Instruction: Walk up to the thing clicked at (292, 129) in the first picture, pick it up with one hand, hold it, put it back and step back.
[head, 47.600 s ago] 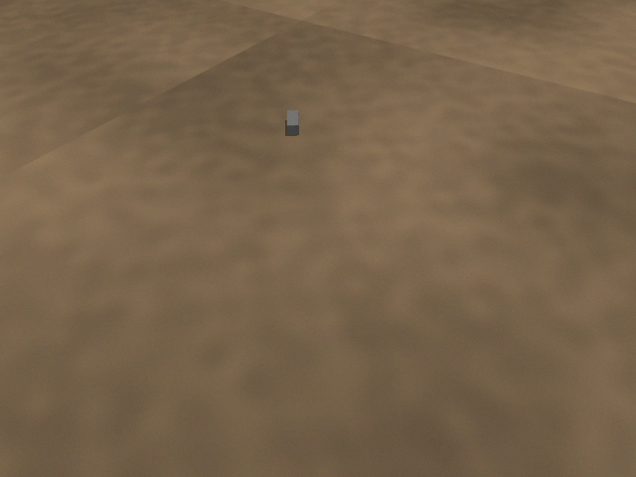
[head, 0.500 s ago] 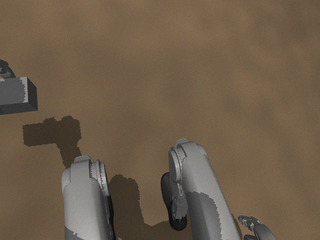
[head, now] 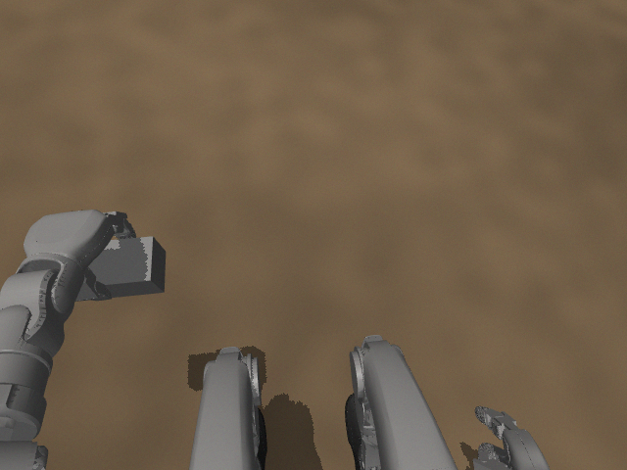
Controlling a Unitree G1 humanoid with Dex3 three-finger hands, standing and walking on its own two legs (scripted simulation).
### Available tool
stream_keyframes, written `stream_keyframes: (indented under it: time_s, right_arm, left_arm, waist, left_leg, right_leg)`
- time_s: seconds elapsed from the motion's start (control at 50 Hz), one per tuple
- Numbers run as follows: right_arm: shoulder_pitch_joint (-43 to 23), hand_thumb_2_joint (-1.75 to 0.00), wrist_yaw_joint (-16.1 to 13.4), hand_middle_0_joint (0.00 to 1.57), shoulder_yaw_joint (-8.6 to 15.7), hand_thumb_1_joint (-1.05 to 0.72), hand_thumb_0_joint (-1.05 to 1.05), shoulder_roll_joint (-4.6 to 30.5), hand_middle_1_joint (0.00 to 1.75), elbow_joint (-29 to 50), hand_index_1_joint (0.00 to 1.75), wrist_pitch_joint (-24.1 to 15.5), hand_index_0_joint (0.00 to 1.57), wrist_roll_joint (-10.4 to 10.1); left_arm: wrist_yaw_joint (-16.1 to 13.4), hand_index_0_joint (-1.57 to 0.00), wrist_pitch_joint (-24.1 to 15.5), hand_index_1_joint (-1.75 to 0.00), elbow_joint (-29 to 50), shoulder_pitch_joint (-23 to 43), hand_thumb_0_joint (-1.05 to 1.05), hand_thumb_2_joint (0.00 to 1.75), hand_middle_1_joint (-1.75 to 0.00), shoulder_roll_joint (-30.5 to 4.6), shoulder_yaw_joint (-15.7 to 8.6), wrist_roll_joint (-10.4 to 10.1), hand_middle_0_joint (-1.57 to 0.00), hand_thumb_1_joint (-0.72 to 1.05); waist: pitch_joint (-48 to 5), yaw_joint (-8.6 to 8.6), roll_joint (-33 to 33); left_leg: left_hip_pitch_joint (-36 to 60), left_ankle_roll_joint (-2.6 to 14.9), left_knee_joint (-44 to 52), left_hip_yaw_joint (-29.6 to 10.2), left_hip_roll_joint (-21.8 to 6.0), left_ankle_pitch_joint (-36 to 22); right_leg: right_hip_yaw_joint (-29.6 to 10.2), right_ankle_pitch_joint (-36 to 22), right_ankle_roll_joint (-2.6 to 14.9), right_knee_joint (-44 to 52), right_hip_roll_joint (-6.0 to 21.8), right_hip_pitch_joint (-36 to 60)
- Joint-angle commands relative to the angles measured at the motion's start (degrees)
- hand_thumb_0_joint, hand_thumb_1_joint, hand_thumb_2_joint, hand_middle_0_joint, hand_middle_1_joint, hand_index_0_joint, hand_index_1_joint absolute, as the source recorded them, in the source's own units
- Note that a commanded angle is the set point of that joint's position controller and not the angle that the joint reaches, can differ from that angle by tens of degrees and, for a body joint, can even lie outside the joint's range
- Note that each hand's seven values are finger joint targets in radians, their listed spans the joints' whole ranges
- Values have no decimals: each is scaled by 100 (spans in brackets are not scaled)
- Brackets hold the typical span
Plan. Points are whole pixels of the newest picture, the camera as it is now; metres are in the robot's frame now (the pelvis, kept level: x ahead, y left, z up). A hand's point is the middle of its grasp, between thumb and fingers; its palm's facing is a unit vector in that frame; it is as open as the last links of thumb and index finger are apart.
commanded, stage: lift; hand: left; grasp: from above
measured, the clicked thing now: (100, 270) +0.42 +0.30 -0.11
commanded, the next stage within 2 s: hold in 0.80 s
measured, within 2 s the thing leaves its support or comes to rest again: neither
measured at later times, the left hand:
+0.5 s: hand (54, 251) +0.36 +0.25 +0.08, palm faces -0.44 -0.07 -0.90, open 9.5 cm
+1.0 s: hand (28, 200) +0.38 +0.24 +0.14, palm faces -0.44 -0.08 -0.89, open 9.5 cm
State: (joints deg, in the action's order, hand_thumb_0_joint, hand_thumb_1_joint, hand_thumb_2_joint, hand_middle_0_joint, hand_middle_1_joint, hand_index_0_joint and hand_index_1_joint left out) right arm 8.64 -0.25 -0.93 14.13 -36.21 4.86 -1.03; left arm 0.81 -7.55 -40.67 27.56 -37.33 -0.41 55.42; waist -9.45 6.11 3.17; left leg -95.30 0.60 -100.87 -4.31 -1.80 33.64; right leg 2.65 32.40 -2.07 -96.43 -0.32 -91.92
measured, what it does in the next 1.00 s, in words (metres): rises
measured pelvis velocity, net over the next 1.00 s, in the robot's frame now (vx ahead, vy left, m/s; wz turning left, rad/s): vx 0.07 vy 0.00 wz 0.02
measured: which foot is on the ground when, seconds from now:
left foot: down 0.00-1.00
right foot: down 0.00-1.00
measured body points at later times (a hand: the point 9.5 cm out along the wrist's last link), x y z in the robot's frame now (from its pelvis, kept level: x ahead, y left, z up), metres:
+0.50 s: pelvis +0.04 -0.01 +0.15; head +0.10 +0.00 +0.59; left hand +0.38 +0.25 +0.13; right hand +0.14 -0.27 +0.03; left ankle +0.09 +0.11 -0.50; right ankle +0.10 -0.14 -0.50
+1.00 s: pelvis +0.07 +0.00 +0.20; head +0.11 +0.00 +0.65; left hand +0.40 +0.24 +0.19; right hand +0.19 -0.26 +0.09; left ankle +0.09 +0.11 -0.50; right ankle +0.10 -0.14 -0.50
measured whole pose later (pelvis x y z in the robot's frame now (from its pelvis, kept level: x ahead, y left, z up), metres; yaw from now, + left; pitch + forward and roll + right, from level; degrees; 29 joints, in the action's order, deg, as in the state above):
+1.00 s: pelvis +0.07 +0.00 +0.20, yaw +1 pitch +9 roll -1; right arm 14.3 -2.7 2.3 13.7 -41.1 -1.3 -2.3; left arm -4.1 -1.5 -43.5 17.1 -24.0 10.0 57.2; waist -5.2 1.8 2.2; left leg -35.4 0.4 -47.7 1.1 -1.8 21.7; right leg -1.1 20.2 -1.7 -45.3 0.2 -34.5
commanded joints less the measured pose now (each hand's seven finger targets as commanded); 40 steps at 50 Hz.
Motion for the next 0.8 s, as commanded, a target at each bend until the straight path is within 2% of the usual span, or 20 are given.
stream_keyframes:
  time_s: [0.0, 0.04, 0.1, 0.14, 0.2, 0.24, 0.3, 0.34, 0.38, 0.4, 0.44, 0.5, 0.54, 0.58, 0.62, 0.64, 0.66, 0.7, 0.72, 0.78]
  right_arm:
    - [419, -90, -197, 20, 430, -90, 0, 1065, 30, 411, 30, -268, 20, -47]
    - [432, -90, -250, 20, 419, -90, 0, 1012, 30, 368, 30, -356, 20, -56]
    - [471, -90, -320, 20, 406, -90, 0, 952, 30, 270, 30, -484, 20, -63]
    - [474, -90, -341, 20, 413, -91, 0, 893, 30, 241, 30, -550, 20, -60]
    - [546, -90, -353, 20, 441, -91, 0, 906, 30, 142, 30, -661, 20, -62]
    - [545, -90, -351, 20, 466, -91, 0, 901, 30, 114, 30, -716, 20, -75]
    - [560, -90, -342, 20, 495, -91, 0, 894, 30, 98, 30, -783, 20, -93]
    - [577, -90, -337, 20, 521, -91, 0, 881, 30, 58, 30, -820, 20, -92]
    - [621, -90, -336, 20, 531, -91, 0, 891, 30, 22, 30, -854, 20, -94]
    - [621, -90, -334, 20, 538, -91, 0, 869, 30, 29, 30, -868, 20, -93]
    - [666, -90, -327, 20, 560, -91, 0, 858, 30, -7, 30, -896, 20, -79]
    - [651, -90, -305, 20, 557, -91, 0, 865, 30, 32, 30, -915, 20, -100]
    - [610, -90, -280, 20, 563, -91, 0, 844, 30, 45, 30, -929, 20, -99]
    - [620, -90, -275, 20, 584, -91, 0, 853, 30, 70, 30, -932, 20, -102]
    - [618, -90, -271, 20, 592, -91, 0, 844, 30, 47, 30, -944, 20, -104]
    - [623, -90, -271, 20, 590, -91, 0, 830, 30, 44, 30, -941, 20, -107]
    - [642, -90, -277, 20, 610, -91, 0, 856, 30, 68, 30, -934, 20, -111]
    - [596, -90, -279, 20, 612, -91, 0, 828, 30, 102, 30, -921, 20, -105]
    - [621, -90, -275, 20, 593, -91, 0, 807, 30, 103, 30, -918, 20, -107]
    - [613, -90, -295, 20, 610, -91, 0, 818, 30, 117, 30, -904, 20, -113]
  left_arm:
    - [-233, -93, 117, -65, 1340, 1253, 0, 61, -70, -1478, -565, -161, -88, 58]
    - [-269, -96, 117, -66, 1440, 1316, 0, 64, -70, -1322, -450, -207, -92, 61]
    - [-367, -94, 106, -65, 1084, 996, 0, 59, -70, -1155, -404, -98, -89, 59]
    - [-441, -92, 93, -67, 967, 978, 0, 59, -72, -1066, -346, -55, -88, 58]
    - [-538, -92, 92, -68, 771, 1010, 0, 58, -74, -747, -139, 12, -86, 58]
    - [-621, -92, 122, -71, 573, 894, 0, 60, -77, -680, -101, 87, -86, 59]
    - [-736, -94, 145, -72, 596, 935, 0, 61, -79, -580, -26, 156, -87, 62]
    - [-788, -93, 178, -74, 508, 1035, 0, 63, -81, -408, 125, 210, -87, 61]
    - [-860, -92, 205, -74, 405, 996, 0, 61, -80, -441, 80, 275, -86, 60]
    - [-883, -92, 214, -74, 343, 1007, 0, 61, -81, -385, 151, 295, -85, 59]
    - [-938, -91, 240, -77, 362, 1179, 0, 63, -84, -277, 212, 286, -85, 60]
    - [-1021, -89, 324, -77, 191, 979, 0, 63, -84, -351, 175, 331, -83, 57]
    - [-1037, -90, 369, -75, 207, 1010, 0, 62, -82, -154, 319, 302, -84, 57]
    - [-1040, -91, 441, -77, 139, 941, 0, 63, -84, -95, 310, 260, -85, 59]
    - [-1011, -90, 470, -75, 251, 937, 0, 62, -81, -82, 330, 222, -84, 57]
    - [-968, -89, 506, -74, 181, 808, 0, 60, -81, 24, 455, 252, -82, 55]
    - [-949, -87, 515, -73, 284, 798, 0, 59, -80, -75, 363, 247, -81, 53]
    - [-911, -87, 523, -74, 374, 782, 0, 59, -81, -63, 386, 199, -80, 53]
    - [-888, -87, 543, -74, 501, 914, 0, 60, -81, 75, 497, 172, -80, 52]
    - [-855, -88, 561, -72, 571, 856, 0, 60, -79, 24, 432, 131, -81, 53]
  waist:
    - [-2835, -39, 678]
    - [-2703, 19, 578]
    - [-2210, -21, 422]
    - [-2064, -35, 274]
    - [-1877, -31, 369]
    - [-1736, -86, 314]
    - [-1740, -128, 315]
    - [-1686, -120, 312]
    - [-1639, -176, 275]
    - [-1576, -176, 227]
    - [-1590, -164, 279]
    - [-1387, -277, 103]
    - [-1317, -289, 122]
    - [-1266, -279, 83]
    - [-1305, -298, 163]
    - [-1295, -327, 80]
    - [-1385, -366, 30]
    - [-1275, -392, 67]
    - [-1314, -347, 93]
    - [-1188, -334, -3]
  left_leg:
    - [2989, 133, 2433, -65, 59, 202]
    - [3200, 136, 2619, 24, 78, 80]
    - [3450, 120, 2986, 38, 86, -17]
    - [3605, 128, 3154, 163, 136, -128]
    - [4062, 87, 3583, 134, 108, -172]
    - [4247, 71, 3821, 126, 113, -215]
    - [4600, 57, 4065, 250, 158, -398]
    - [4852, 35, 4263, 242, 153, -544]
    - [5078, 21, 4446, 242, 151, -699]
    - [5181, 21, 4526, 276, 159, -774]
    - [5477, -6, 4701, 275, 145, -969]
    - [5632, 1, 4923, 318, 185, -1210]
    - [5793, -10, 5122, 342, 187, -1231]
    - [5967, -21, 5273, 339, 173, -1278]
    - [6137, -46, 5419, 332, 169, -1423]
    - [6241, -47, 5460, 317, 172, -1618]
    - [6348, -46, 5495, 318, 179, -1780]
    - [6484, -49, 5645, 343, 181, -1824]
    - [6582, -50, 5712, 337, 180, -1863]
    - [6693, -47, 5834, 370, 191, -1888]
  right_leg:
    - [84, -287, 260, 1810, -183, 2201]
    - [11, -342, 257, 2141, -169, 2520]
    - [-56, -371, 257, 2567, -163, 2904]
    - [-153, -359, 259, 2977, -157, 3267]
    - [-170, -430, 262, 3294, -171, 3548]
    - [-186, -439, 262, 3537, -182, 3755]
    - [-267, -477, 274, 3936, -188, 4123]
    - [-253, -620, 269, 4082, -205, 4264]
    - [-236, -757, 263, 4212, -219, 4475]
    - [-242, -817, 257, 4335, -219, 4566]
    - [-237, -1018, 258, 4459, -215, 4733]
    - [-260, -1179, 256, 4737, -209, 5029]
    - [-249, -1217, 263, 4851, -208, 5195]
    - [-250, -1263, 252, 5002, -222, 5324]
    - [-251, -1398, 263, 5047, -225, 5481]
    - [-245, -1550, 270, 5082, -228, 5544]
    - [-252, -1682, 275, 5133, -227, 5667]
    - [-239, -1722, 267, 5281, -226, 5832]
    - [-257, -1761, 280, 5315, -229, 5879]
    - [-279, -1787, 267, 5497, -232, 5978]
